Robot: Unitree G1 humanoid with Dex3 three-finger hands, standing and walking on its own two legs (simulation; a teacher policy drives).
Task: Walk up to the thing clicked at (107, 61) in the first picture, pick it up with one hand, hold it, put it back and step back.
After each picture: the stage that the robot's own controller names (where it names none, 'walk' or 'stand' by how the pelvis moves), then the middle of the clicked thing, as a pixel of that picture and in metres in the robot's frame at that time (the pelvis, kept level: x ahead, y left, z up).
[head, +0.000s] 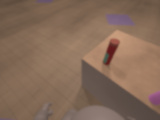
stand; (109, 53) +0.55 -0.13 +0.02
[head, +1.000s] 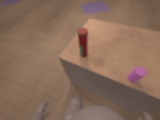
stand; (83, 44) +0.55 +0.11 +0.05
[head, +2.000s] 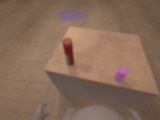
stand; (69, 53) +0.48 +0.20 +0.03
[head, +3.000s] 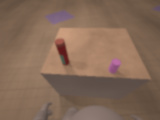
stand; (63, 53) +0.49 +0.25 +0.03
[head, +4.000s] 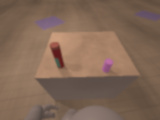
stand; (58, 56) +0.45 +0.32 +0.02
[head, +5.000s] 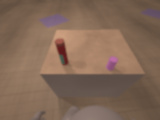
stand; (62, 53) +0.48 +0.28 +0.03
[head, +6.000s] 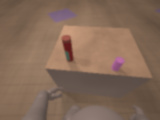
stand; (68, 49) +0.52 +0.22 +0.02
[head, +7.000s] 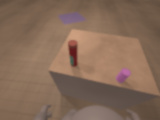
stand; (73, 54) +0.49 +0.19 +0.02
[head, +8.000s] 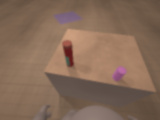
stand; (68, 55) +0.47 +0.22 +0.02
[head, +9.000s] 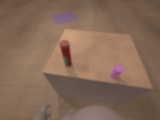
stand; (66, 55) +0.48 +0.24 +0.02
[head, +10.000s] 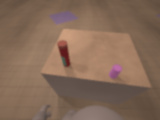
stand; (64, 55) +0.47 +0.25 +0.02
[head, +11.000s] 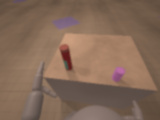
rise first; (66, 58) +0.44 +0.25 +0.02
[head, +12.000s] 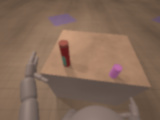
go down; (65, 55) +0.47 +0.24 +0.03
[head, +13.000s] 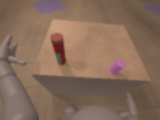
go down; (59, 51) +0.44 +0.23 +0.06
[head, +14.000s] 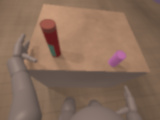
close in; (53, 42) +0.46 +0.24 +0.10
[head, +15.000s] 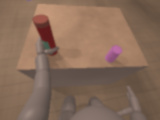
close; (47, 39) +0.48 +0.25 +0.11
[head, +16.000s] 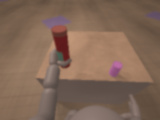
lift; (62, 50) +0.36 +0.18 +0.21
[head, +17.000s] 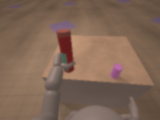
hold; (66, 52) +0.34 +0.17 +0.21
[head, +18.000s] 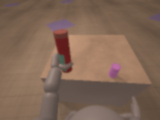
hold; (64, 53) +0.34 +0.18 +0.21
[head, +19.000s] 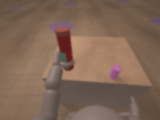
hold; (66, 51) +0.34 +0.17 +0.23
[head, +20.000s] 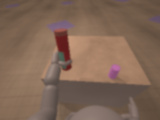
crouch; (64, 51) +0.37 +0.19 +0.20
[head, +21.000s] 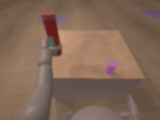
lower; (53, 37) +0.46 +0.25 +0.22
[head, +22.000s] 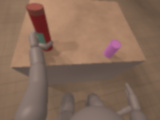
lower; (42, 31) +0.51 +0.25 +0.12
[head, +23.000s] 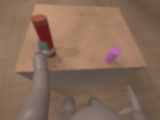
lower; (46, 39) +0.48 +0.26 +0.11
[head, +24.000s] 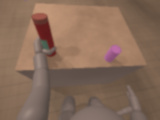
lower; (46, 38) +0.49 +0.25 +0.11
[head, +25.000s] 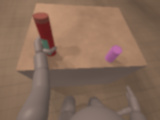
lower; (47, 38) +0.49 +0.25 +0.11
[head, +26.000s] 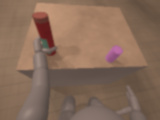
open; (46, 37) +0.49 +0.26 +0.11
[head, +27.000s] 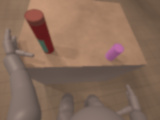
rise; (43, 36) +0.47 +0.26 +0.11
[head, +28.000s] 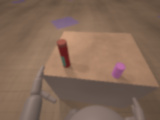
sink last; (64, 55) +0.46 +0.26 +0.07
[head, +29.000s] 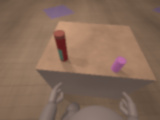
stand; (62, 47) +0.47 +0.25 +0.09
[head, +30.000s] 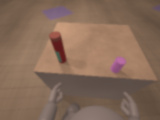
stand; (59, 49) +0.45 +0.26 +0.09
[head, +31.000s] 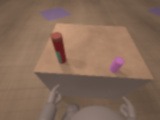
stand; (59, 50) +0.46 +0.25 +0.09
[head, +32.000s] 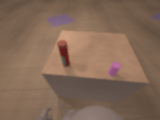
stand; (64, 54) +0.49 +0.25 +0.02
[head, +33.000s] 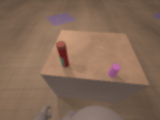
stand; (63, 55) +0.47 +0.26 +0.02
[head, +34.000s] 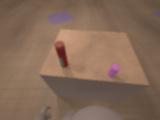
stand; (62, 55) +0.46 +0.26 +0.02
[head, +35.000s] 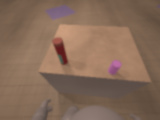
walk; (61, 52) +0.47 +0.27 +0.02
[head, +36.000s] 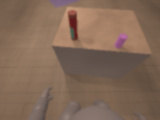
walk; (73, 27) +0.71 +0.22 +0.05
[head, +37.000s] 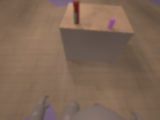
walk; (76, 12) +1.06 +0.27 +0.04
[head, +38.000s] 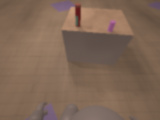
stand; (78, 16) +1.07 +0.26 +0.04
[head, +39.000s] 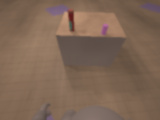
stand; (71, 21) +1.04 +0.30 +0.02
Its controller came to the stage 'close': yes
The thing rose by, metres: 0.20
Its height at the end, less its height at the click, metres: +0.00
